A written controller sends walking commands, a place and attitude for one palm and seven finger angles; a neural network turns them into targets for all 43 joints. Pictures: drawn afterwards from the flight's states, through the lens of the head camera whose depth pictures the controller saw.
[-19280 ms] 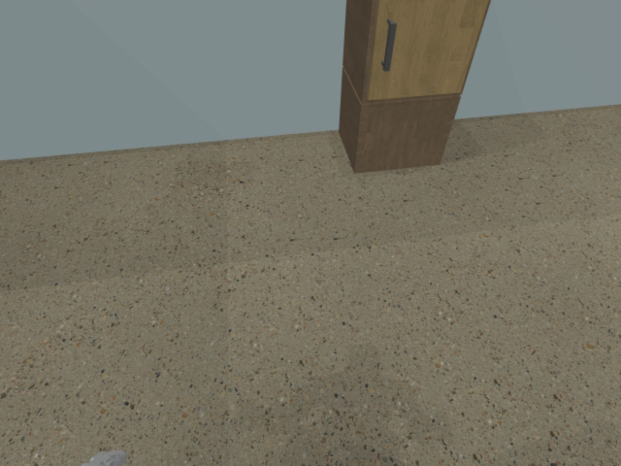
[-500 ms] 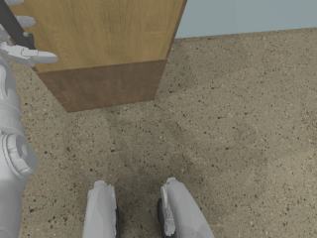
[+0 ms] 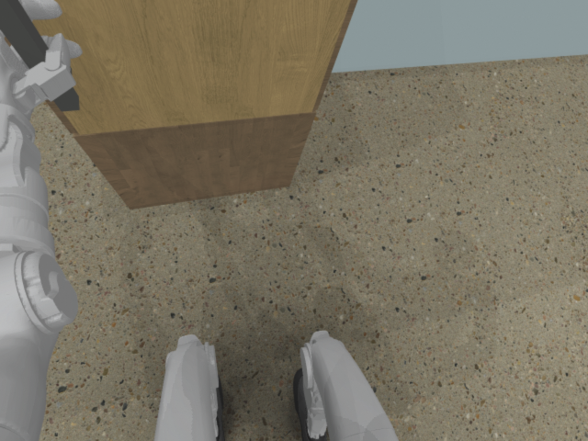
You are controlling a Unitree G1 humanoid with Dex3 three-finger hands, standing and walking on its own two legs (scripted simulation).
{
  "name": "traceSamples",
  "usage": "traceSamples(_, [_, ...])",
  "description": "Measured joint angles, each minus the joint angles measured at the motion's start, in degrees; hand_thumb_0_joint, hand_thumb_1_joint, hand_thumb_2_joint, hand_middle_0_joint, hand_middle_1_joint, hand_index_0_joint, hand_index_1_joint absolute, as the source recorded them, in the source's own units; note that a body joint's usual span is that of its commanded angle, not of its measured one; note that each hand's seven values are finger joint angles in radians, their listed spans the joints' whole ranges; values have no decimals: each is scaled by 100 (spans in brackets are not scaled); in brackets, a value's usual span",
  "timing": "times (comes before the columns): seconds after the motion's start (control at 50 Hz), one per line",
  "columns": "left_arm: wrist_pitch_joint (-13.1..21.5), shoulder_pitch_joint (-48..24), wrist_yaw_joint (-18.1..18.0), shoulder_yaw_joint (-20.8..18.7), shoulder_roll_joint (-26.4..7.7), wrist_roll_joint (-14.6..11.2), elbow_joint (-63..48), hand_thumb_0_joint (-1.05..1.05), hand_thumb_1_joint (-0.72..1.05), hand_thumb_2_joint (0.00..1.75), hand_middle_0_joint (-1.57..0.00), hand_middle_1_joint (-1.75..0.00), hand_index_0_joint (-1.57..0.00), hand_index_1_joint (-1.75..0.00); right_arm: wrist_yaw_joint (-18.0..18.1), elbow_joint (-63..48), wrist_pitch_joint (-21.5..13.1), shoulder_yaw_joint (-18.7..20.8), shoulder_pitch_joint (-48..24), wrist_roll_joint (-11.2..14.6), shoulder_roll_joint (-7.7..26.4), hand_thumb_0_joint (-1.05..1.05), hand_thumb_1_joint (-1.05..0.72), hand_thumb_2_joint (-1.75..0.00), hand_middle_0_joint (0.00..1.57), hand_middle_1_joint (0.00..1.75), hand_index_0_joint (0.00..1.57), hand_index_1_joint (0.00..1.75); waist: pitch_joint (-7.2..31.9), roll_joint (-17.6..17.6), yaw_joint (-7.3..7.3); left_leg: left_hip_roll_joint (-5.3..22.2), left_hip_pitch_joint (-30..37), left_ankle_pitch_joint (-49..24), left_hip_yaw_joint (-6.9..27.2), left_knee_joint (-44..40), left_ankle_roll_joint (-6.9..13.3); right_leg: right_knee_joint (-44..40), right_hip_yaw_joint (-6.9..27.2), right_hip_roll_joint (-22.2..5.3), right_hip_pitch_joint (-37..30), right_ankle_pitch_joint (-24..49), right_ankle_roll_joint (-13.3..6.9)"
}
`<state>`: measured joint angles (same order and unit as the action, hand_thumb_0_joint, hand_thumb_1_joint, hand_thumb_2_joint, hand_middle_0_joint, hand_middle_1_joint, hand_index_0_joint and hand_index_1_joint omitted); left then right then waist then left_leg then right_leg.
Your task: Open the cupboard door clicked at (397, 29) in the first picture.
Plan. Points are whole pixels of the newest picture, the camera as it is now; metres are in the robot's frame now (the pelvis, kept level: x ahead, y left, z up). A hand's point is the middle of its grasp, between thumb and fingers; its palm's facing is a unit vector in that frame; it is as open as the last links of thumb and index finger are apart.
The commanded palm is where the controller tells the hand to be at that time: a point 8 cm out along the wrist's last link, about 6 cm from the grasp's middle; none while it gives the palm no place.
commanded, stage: close the thumb around the handle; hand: left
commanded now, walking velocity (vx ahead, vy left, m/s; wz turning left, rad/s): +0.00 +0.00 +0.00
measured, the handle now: (36, 38) +0.59 +0.26 +0.05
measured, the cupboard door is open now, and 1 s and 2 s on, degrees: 0 36 40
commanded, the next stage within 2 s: pull the door open along its arc in 0.06 s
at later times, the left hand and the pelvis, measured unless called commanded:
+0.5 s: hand (77, 106) +0.50 +0.21 +0.05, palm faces +0.13 -0.99 -0.01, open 5.4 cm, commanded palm +0.45 +0.23 +0.05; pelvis +0.01 +0.00 +0.02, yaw +1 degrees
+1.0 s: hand (195, 230) +0.36 +0.09 +0.05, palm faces +0.49 -0.87 -0.01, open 5.6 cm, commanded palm +0.28 +0.11 +0.05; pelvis +0.03 -0.03 +0.05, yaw +5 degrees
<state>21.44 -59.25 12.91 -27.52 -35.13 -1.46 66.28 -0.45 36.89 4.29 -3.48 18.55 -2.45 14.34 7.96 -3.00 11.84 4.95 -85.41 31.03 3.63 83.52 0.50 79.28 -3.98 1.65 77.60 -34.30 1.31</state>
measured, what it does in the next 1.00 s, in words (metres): stands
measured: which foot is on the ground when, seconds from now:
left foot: down 0.00-1.00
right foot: down 0.00-1.00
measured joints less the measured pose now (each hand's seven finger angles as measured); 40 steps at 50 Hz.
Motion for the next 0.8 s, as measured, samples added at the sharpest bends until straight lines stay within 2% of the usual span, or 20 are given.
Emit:
traceSamples(0.14, [14,80,-139,-147,-10,60,29,0,75,85,-40,-134,-40,-135,-13,-74,-13,-1,-8,-27,-6,0,-90,-90,21,30,20,30,15,-33,67,26,24,5,-25,1,-1,5,29,23,-3,10,0])
traceSamples(0.3, [82,309,-215,-89,170,-60,-157,0,76,85,-40,-135,-40,-135,-53,-5,9,41,55,-13,-29,0,-90,-90,21,30,20,30,14,-35,-17,22,120,-13,-54,-70,-14,-32,55,17,-72,18,-12])
traceSamples(0.42, [184,954,-244,62,582,-305,-691,0,77,82,-40,-135,-40,-135,-85,-5,61,127,89,61,-59,0,-90,-90,21,30,20,30,53,-9,-145,16,412,-20,-124,-256,-21,-174,115,4,-319,23,-14])
traceSamples(0.54, [273,2073,-444,501,1274,-559,-1648,0,76,78,-40,-135,-40,-135,-130,-59,55,272,28,159,-83,1,-90,-90,21,30,20,30,155,13,-336,-25,885,-36,-212,-563,-24,-429,182,-43,-750,26,-12])
traceSamples(0.58, [279,2462,-892,665,1699,-634,-2050,0,75,78,-39,-135,-40,-135,-126,-104,22,334,-7,127,-93,1,-90,-90,21,30,20,30,201,12,-438,-42,1051,-46,-235,-675,-29,-531,198,-62,-907,32,-5])
traceSamples(0.64, [389,2941,-2053,948,2462,-572,-2553,0,73,79,-37,-135,-40,-135,-185,-147,-22,401,-134,21,-124,1,-90,-90,21,30,20,30,247,51,-574,-83,1296,-67,-277,-836,-37,-650,229,-106,-1131,32,1])
traceSamples(0.72, [556,3470,-3490,1445,3189,16,-2965,-1,75,82,-36,-135,-40,-135,-321,-224,-36,462,-363,-174,-198,1,-90,-90,20,30,20,30,325,100,-698,-138,1504,-78,-286,-939,-59,-687,227,-160,-1322,-8,-20])
traceSamples(0.8, [651,3997,-4332,2019,3604,477,-3235,-1,77,82,-35,-135,-40,-135,-379,-264,-41,518,-601,-289,-294,1,-90,-90,20,30,20,30,350,117,-812,-175,1682,-69,-263,-976,-96,-669,200,-194,-1493,-67,-60])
